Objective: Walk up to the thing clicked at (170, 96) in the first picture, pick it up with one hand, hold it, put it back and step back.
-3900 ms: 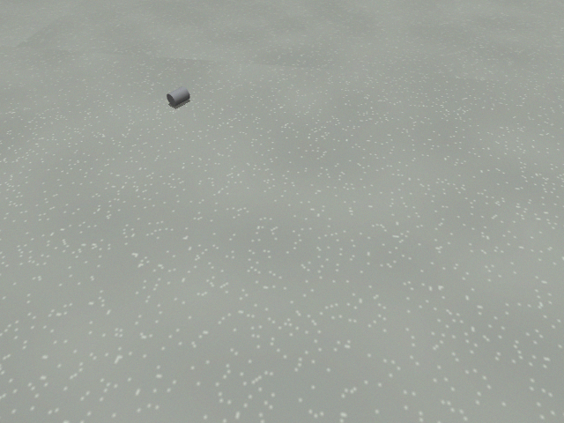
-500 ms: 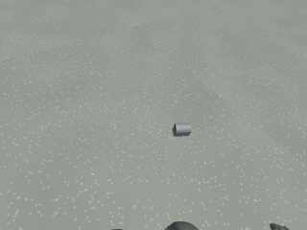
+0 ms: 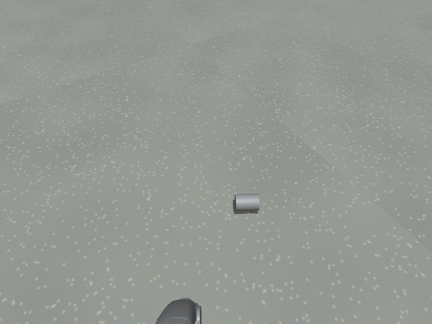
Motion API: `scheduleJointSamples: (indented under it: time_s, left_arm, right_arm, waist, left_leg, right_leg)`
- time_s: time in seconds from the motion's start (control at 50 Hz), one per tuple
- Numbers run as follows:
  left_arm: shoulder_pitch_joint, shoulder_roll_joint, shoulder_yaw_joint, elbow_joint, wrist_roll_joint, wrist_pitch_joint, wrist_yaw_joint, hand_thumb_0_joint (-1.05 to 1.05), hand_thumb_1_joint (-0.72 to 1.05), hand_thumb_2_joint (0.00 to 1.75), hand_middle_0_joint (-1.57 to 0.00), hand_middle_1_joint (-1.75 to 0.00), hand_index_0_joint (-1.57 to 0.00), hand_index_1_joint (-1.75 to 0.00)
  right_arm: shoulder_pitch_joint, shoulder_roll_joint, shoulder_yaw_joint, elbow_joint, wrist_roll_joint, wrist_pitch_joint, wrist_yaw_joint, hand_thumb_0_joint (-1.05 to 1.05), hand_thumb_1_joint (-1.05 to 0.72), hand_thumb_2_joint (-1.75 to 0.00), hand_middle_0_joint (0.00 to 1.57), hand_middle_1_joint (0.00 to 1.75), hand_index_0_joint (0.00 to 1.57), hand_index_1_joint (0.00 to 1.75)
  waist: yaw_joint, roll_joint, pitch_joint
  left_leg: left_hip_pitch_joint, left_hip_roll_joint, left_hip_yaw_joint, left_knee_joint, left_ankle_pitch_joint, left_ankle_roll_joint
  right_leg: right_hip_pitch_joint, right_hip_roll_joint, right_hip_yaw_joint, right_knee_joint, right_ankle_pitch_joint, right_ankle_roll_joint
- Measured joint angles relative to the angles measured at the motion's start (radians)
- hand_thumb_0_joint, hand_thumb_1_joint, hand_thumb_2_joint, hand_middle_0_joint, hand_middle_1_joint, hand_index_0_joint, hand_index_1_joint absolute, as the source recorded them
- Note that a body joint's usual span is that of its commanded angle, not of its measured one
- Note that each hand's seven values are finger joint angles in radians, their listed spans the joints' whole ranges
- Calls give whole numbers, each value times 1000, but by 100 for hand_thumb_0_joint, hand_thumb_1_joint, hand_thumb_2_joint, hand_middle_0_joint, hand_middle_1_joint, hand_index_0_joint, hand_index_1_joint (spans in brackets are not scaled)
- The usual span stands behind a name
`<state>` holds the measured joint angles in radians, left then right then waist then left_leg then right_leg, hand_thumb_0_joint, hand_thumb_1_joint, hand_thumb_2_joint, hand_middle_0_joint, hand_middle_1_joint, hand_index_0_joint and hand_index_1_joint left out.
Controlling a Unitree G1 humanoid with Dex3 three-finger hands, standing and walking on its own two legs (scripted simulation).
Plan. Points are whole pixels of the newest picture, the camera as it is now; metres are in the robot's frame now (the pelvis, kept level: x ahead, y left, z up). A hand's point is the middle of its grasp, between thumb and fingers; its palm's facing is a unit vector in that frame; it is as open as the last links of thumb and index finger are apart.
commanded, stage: walk up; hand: left
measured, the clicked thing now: (246, 202) +0.78 -0.08 -0.72
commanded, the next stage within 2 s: none
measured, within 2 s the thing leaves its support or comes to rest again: neither
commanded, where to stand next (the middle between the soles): +0.46 -0.37 m, yaw +6 degrees
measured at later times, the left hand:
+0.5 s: hand (158, 302) +0.18 +0.16 -0.15, palm faces -0.04 -0.94 -0.33, open 7.4 cm
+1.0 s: hand (245, 279) +0.25 -0.03 -0.17, palm faces +0.04 -0.95 -0.31, open 7.4 cm
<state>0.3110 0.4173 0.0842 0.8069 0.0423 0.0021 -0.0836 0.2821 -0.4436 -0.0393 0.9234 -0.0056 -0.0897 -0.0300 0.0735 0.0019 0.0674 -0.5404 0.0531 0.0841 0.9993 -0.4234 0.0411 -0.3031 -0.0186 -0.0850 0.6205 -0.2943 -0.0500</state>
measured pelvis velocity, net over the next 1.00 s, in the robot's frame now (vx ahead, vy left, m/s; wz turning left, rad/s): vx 0.25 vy -0.29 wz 0.05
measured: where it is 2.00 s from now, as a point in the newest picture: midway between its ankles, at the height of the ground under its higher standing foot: (322, 291)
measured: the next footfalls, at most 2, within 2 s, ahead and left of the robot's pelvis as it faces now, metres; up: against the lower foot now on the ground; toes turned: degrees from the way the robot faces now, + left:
left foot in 0.12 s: +0.18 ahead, +0.06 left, +0.00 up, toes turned +7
right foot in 0.56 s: +0.25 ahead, -0.35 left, +0.00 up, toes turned -4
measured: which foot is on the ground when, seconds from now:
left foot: up 0.00-0.10, down 0.12-0.58, up 0.60-0.96, down 0.98-1.00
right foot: down 0.00-0.14, up 0.16-0.54, down 0.56-1.00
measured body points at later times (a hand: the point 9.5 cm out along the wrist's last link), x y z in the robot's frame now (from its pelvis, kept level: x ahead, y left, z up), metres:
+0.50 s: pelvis +0.12 -0.14 -0.01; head +0.12 -0.10 +0.44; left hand +0.19 +0.21 -0.13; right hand +0.14 -0.50 -0.07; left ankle +0.14 +0.05 -0.72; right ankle +0.20 -0.34 -0.70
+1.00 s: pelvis +0.25 -0.29 -0.01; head +0.28 -0.26 +0.43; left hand +0.24 +0.02 -0.14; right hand +0.35 -0.61 -0.11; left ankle +0.34 -0.20 -0.73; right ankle +0.21 -0.35 -0.72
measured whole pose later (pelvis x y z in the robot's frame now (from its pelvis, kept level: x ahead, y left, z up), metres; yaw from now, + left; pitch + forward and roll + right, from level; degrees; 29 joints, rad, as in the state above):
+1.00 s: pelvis +0.25 -0.29 -0.01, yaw +3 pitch -2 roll +1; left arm 0.38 0.42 0.06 0.78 0.04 0.01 -0.06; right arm 0.28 -0.38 -0.03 0.90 -0.01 -0.10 -0.03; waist 0.08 -0.08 0.11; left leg -0.41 -0.01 0.11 0.63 -0.18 0.05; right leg -0.23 0.02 -0.14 0.74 -0.47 -0.08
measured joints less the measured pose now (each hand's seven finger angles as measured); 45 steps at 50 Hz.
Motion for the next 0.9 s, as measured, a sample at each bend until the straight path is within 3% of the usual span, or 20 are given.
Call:
scheduleJointSamples:
  time_s: [0.06,0.14,0.22,0.28,0.42,0.54,0.56,0.6,0.64,0.68,0.72,0.9]
  left_arm:
    - [23,12,-1,-9,4,4,3,1,90,90,-20,-30,-20,-30]
    - [43,23,-10,-20,0,25,-1,1,90,90,-20,-30,-20,-30]
    - [34,-1,-18,-5,6,55,-4,1,90,90,-20,-30,-20,-30]
    - [21,4,-18,6,10,62,-16,1,90,90,-20,-30,-20,-30]
    - [-16,59,25,2,5,64,-35,1,90,90,-20,-30,-20,-30]
    - [-19,89,47,23,-1,73,-44,1,90,90,-20,-30,-20,-30]
    - [-16,91,50,25,-2,67,-43,1,90,90,-20,-30,-20,-30]
    - [-24,68,52,35,5,47,-35,1,90,90,-20,-30,-20,-30]
    - [-22,45,38,28,12,28,-23,1,90,90,-20,-30,-20,-30]
    - [-11,18,22,25,5,21,-14,1,90,90,-20,-30,-20,-30]
    - [9,-2,6,25,1,11,-5,1,90,90,-20,-30,-20,-30]
    - [61,1,-11,2,-1,-10,20,1,90,90,-20,-30,-20,-30]
  right_arm:
    - [9,25,9,-4,-4,-4,6,1,-91,-89,21,30,21,30]
    - [42,42,5,-17,-10,-24,-2,1,-90,-89,21,30,21,30]
    - [46,39,-2,-36,-14,-19,-23,1,-90,-89,21,30,21,30]
    - [54,41,-7,-37,-11,-14,-29,1,-90,-89,21,30,21,30]
    - [91,16,-13,-21,-22,-16,-10,1,-90,-89,21,30,21,30]
    - [89,-38,-32,-13,-32,-3,-4,1,-90,-89,21,30,21,30]
    - [84,-50,-36,-9,-33,4,-5,1,-90,-89,21,30,21,30]
    - [66,-82,-48,7,-35,24,-15,1,-90,-89,21,30,21,30]
    - [57,-84,-55,30,-23,50,-32,1,-90,-89,21,30,21,30]
    - [38,-71,-48,52,-8,59,-35,1,-90,-89,21,30,21,30]
    - [19,-55,-34,55,4,47,-28,1,-91,-89,21,30,21,30]
    - [-16,47,16,5,-2,8,11,1,-90,-89,21,30,21,30]
  waist:
    - [14,-22,9]
    - [0,-66,7]
    - [-34,-120,8]
    - [-60,-138,-1]
    - [-78,-138,-6]
    - [-85,-103,-25]
    - [-82,-93,-30]
    - [-78,-20,-16]
    - [-62,10,-24]
    - [-34,20,-33]
    - [-15,28,-36]
    - [21,-20,21]
  left_leg:
    - [19,-13,12,-156,34,0]
    - [118,-43,25,-352,236,19]
    - [144,-48,44,-293,167,24]
    - [197,-27,36,-334,164,3]
    - [252,47,-8,-376,148,-45]
    - [257,118,-28,-337,83,-69]
    - [252,133,-32,-312,59,-63]
    - [222,178,-92,-198,-36,-15]
    - [140,121,-149,16,-105,-2]
    - [78,53,-132,155,-83,3]
    - [29,14,-99,193,-30,4]
    - [13,-27,-9,-150,79,-10]
  right_leg:
    - [35,28,-26,-11,-24,-14]
    - [47,33,-55,90,-126,-20]
    - [-74,33,53,404,-174,0]
    - [-153,6,101,492,-135,23]
    - [-234,-104,165,377,-30,65]
    - [-167,-137,130,179,-48,57]
    - [-142,-131,114,141,-31,59]
    - [-130,-81,69,185,-28,85]
    - [-129,-68,40,225,-71,79]
    - [-98,-59,32,189,-73,61]
    - [-55,-41,21,120,-53,44]
    - [82,40,-39,-26,-60,-29]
